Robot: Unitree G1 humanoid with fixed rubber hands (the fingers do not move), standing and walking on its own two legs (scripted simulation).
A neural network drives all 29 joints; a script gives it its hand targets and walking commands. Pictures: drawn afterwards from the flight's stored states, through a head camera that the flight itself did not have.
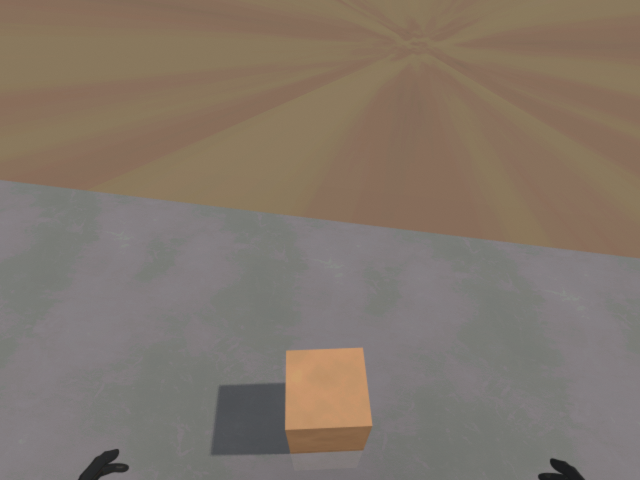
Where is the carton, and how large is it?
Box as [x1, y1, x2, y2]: [285, 348, 371, 453]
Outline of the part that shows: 362,348 286,351 285,431 291,453 363,449 371,428 371,418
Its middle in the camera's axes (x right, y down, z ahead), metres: +0.02 +0.46 +1.09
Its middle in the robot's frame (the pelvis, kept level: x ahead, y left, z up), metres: +0.41 +0.00 -0.66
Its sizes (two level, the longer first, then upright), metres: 0.210 0.200 0.250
